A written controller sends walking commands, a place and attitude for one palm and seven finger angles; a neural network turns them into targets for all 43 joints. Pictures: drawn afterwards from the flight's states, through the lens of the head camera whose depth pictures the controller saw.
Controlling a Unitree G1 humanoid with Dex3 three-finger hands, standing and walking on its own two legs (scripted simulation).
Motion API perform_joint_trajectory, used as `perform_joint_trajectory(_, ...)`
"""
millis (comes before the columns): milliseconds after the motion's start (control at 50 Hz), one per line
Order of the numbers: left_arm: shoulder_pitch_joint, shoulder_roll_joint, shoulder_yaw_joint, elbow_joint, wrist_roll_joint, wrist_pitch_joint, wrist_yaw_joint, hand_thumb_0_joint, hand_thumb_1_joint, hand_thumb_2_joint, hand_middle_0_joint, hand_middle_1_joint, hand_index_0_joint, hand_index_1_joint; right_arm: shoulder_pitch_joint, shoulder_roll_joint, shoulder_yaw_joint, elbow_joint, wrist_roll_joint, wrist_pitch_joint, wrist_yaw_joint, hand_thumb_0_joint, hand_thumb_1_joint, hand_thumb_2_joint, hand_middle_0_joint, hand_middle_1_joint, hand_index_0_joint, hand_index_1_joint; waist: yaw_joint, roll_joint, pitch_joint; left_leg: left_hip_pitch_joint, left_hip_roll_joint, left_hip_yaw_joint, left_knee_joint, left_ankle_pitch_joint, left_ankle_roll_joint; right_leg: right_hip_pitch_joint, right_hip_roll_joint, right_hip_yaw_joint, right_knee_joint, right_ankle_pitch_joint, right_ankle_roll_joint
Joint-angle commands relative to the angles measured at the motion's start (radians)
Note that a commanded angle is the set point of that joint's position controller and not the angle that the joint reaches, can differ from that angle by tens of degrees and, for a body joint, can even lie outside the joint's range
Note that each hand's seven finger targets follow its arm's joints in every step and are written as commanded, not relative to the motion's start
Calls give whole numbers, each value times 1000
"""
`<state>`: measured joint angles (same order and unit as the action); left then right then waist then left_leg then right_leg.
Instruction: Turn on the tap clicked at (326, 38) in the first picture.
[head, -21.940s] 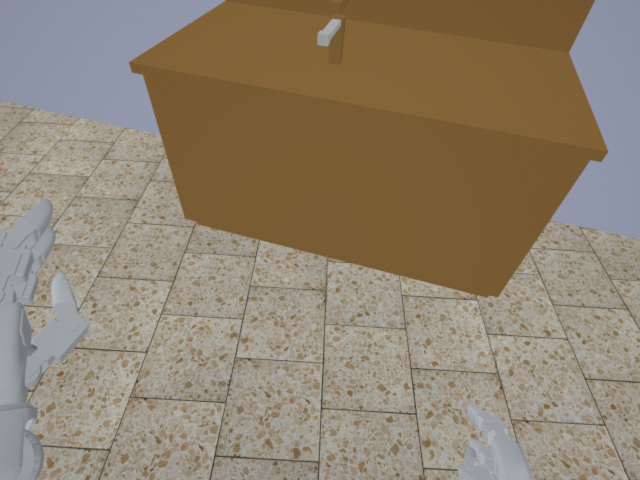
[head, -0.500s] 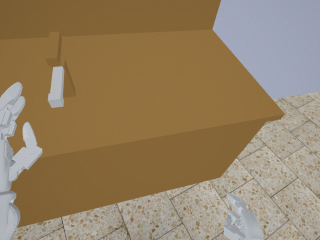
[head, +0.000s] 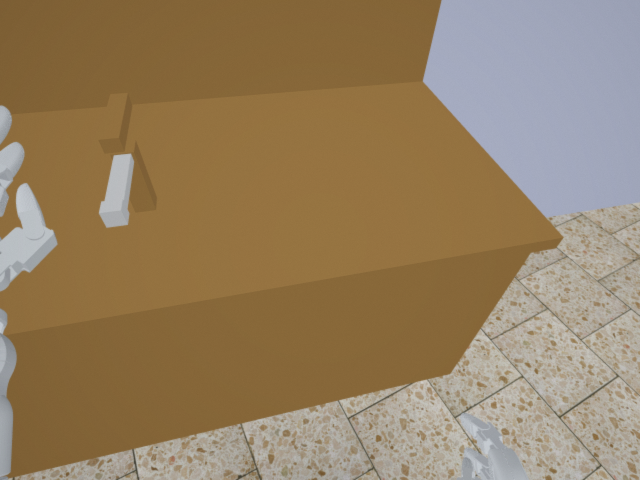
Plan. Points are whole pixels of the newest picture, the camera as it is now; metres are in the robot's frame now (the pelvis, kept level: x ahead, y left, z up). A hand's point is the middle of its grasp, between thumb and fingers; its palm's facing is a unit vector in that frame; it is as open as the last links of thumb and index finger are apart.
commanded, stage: turn the palm inward beside the body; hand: left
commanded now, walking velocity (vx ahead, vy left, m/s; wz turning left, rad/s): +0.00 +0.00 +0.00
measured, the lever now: (114, 213) +0.40 +0.34 +0.10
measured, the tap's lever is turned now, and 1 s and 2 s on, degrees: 0 0 0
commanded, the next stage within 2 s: none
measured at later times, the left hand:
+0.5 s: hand (111, 325) +0.21 +0.23 +0.15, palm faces +0.50 -0.81 -0.29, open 7.4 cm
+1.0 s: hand (96, 330) +0.20 +0.24 +0.15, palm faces +0.48 -0.86 -0.18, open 7.4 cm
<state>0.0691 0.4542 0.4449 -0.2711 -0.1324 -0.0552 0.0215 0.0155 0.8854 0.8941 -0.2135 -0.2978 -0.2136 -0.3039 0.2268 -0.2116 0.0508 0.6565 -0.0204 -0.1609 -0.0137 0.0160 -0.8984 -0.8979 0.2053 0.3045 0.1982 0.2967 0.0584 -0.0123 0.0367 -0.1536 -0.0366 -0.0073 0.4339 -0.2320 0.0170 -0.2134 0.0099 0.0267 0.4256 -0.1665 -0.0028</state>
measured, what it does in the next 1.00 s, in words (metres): stands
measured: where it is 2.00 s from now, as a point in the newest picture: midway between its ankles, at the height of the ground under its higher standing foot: outside the picture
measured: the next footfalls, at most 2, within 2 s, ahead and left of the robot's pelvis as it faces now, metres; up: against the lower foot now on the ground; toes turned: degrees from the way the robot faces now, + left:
none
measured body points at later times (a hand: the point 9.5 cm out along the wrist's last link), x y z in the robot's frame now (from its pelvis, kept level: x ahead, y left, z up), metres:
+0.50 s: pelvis -0.01 -0.06 -0.02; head -0.02 -0.09 +0.43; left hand +0.17 +0.27 +0.17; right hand +0.21 -0.26 -0.11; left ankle +0.00 +0.10 -0.74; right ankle +0.04 -0.12 -0.74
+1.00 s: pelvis +0.02 -0.01 -0.01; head +0.01 -0.03 +0.44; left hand +0.17 +0.28 +0.16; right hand +0.24 -0.20 -0.09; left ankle +0.00 +0.10 -0.74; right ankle +0.04 -0.12 -0.74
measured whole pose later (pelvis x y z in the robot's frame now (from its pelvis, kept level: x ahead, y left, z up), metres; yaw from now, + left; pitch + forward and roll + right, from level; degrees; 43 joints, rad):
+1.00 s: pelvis +0.02 -0.01 -0.01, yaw +4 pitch -1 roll +0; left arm 0.38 0.26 0.27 -0.48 -0.19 0.06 0.08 0.02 0.89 0.90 -0.21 -0.30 -0.20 -0.30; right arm 0.18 -0.22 0.05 0.69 0.00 -0.29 -0.08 0.02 -0.90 -0.90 0.21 0.30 0.20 0.30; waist 0.11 0.04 -0.02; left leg -0.25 -0.03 -0.05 0.61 -0.34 0.01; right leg -0.29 0.00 -0.04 0.61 -0.30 -0.02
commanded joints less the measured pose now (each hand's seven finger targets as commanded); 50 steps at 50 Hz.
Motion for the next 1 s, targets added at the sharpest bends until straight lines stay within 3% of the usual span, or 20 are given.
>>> perform_joint_trajectory(0,171,-34,-109,-193,-71,158,-93,0,900,900,-200,-300,-200,-300,-167,-185,-61,-150,51,-56,3,0,-900,-900,200,300,200,300,31,53,-79,-8,67,-3,-57,298,-42,70,9,-120,-4,137,-28)
perform_joint_trajectory(20,193,-2,-99,-177,-21,176,-79,0,900,900,-200,-300,-200,-300,-170,-180,-60,-160,49,-49,6,0,-900,-900,200,300,200,300,23,-12,-20,-69,63,-13,-76,204,-24,58,13,-124,-3,86,-28)
perform_joint_trajectory(40,207,80,-36,-217,13,174,-50,0,900,900,-200,-300,-200,-300,-200,-187,-57,-178,57,-41,8,0,-900,-900,200,300,200,300,25,-19,25,-100,57,-7,-85,135,-16,51,24,-115,-8,47,-30)
perform_joint_trajectory(80,179,90,3,-267,55,118,5,0,900,900,-200,-300,-200,-300,-195,-157,-62,-194,21,-42,-1,0,-900,-900,200,300,200,300,20,-70,-9,-122,42,-15,-64,53,-2,22,21,-104,13,-57,-24)
perform_joint_trajectory(120,103,108,70,-328,30,6,72,0,900,900,-200,-300,-200,-300,-205,-140,-66,-186,6,-54,-10,0,-900,-900,200,300,200,300,21,-100,-99,-134,23,-14,-15,-30,4,-8,19,-77,19,-161,-10)
perform_joint_trajectory(140,15,186,139,-414,11,-63,108,0,900,900,-200,-300,-200,-300,-207,-133,-65,-178,4,-66,-15,0,-900,-900,200,300,200,300,29,-52,-153,-113,18,-9,4,-55,2,-3,24,-55,21,-191,-7)
perform_joint_trajectory(160,-8,147,110,-412,3,-111,133,0,900,900,-200,-300,-200,-300,-222,-112,-66,-173,-3,-74,-19,0,-900,-900,200,300,200,300,38,7,-193,-120,11,1,20,-72,0,7,14,-42,25,-220,-10)
perform_joint_trajectory(220,-19,113,51,-335,30,-202,175,0,900,900,-200,-300,-200,-300,-178,-105,-63,-111,-7,-109,-23,0,-900,-900,200,300,200,300,10,182,-138,-150,-6,7,72,-156,-3,-61,-5,-4,9,-289,-15)
perform_joint_trajectory(260,-43,111,2,-302,61,-186,171,0,900,900,-200,-300,-200,-300,-178,-109,-57,-95,-14,-120,-33,0,-900,-900,200,300,200,300,-14,190,-134,-166,-11,7,94,-175,8,-55,-30,30,-17,-330,-14)
perform_joint_trajectory(340,-50,95,-79,-140,19,-22,72,0,900,900,-200,-300,-200,-300,-222,-135,-52,-72,7,-107,-80,0,-900,-900,200,300,200,300,-38,51,-17,-219,6,-10,157,-186,-2,-38,-108,184,-134,-524,12)
perform_joint_trajectory(400,-70,109,-46,-118,-31,89,19,0,900,900,-200,-300,-200,-300,-259,-136,-61,-64,24,-89,-110,0,-900,-900,200,300,200,300,-3,-48,-40,-240,29,-43,167,-178,-20,19,-155,228,-149,-514,45)
perform_joint_trajectory(440,-80,144,27,-137,-46,104,30,0,900,900,-200,-300,-200,-300,-280,-132,-63,-66,30,-94,-112,0,-900,-900,200,300,200,300,19,-57,-77,-239,35,-55,175,-154,-28,38,-160,221,-123,-450,52)
perform_joint_trajectory(460,-51,113,24,-163,-51,95,39,0,900,900,-200,-300,-200,-300,-276,-121,-63,-71,29,-96,-106,0,-900,-900,200,300,200,300,30,-54,-119,-249,39,-62,161,-136,-29,73,-164,206,-92,-378,53)
perform_joint_trajectory(520,108,87,54,-234,-62,36,78,0,900,900,-200,-300,-200,-300,-247,-115,-70,-87,25,-108,-82,0,-900,-900,200,300,200,300,56,-77,-188,-239,35,-57,145,-67,-20,95,-133,138,-13,-159,50)
perform_joint_trajectory(540,126,115,78,-260,-60,17,91,0,900,900,-200,-300,-200,-300,-238,-115,-70,-94,34,-112,-72,0,-900,-900,200,300,200,300,63,-65,-216,-243,33,-54,148,-66,-22,104,-128,137,5,-136,51)
perform_joint_trajectory(560,146,70,33,-276,-55,3,96,0,900,900,-200,-300,-200,-300,-243,-105,-66,-96,31,-116,-67,0,-900,-900,200,300,200,300,57,-39,-192,-238,29,-43,144,-63,-19,84,-124,130,12,-112,48)
perform_joint_trajectory(640,164,99,56,-331,-42,-18,112,0,900,900,-200,-300,-200,-300,-194,-129,-69,-100,24,-137,-64,0,-900,-900,200,300,200,300,39,2,-197,-194,12,-19,146,56,5,59,-71,43,75,84,32)
perform_joint_trajectory(660,161,65,21,-343,-37,-14,106,0,900,900,-200,-300,-200,-300,-190,-125,-66,-102,20,-140,-66,0,-900,-900,200,300,200,300,37,39,-198,-172,6,-12,132,98,12,54,-53,3,95,135,20)
perform_joint_trajectory(800,164,-15,-69,-413,-57,-6,55,0,900,900,-200,-300,-200,-300,-149,-134,-60,-113,23,-182,-80,0,-900,-900,200,300,200,300,24,93,-214,-87,7,-31,107,218,2,14,-7,-89,133,159,-15)
perform_joint_trajectory(980,247,-46,-66,-430,-61,77,85,0,900,900,-200,-300,-200,-300,-174,-116,-45,-127,24,-175,-78,0,-900,-900,200,300,200,300,56,78,-175,-89,28,-51,63,264,-49,17,4,-118,124,89,-23)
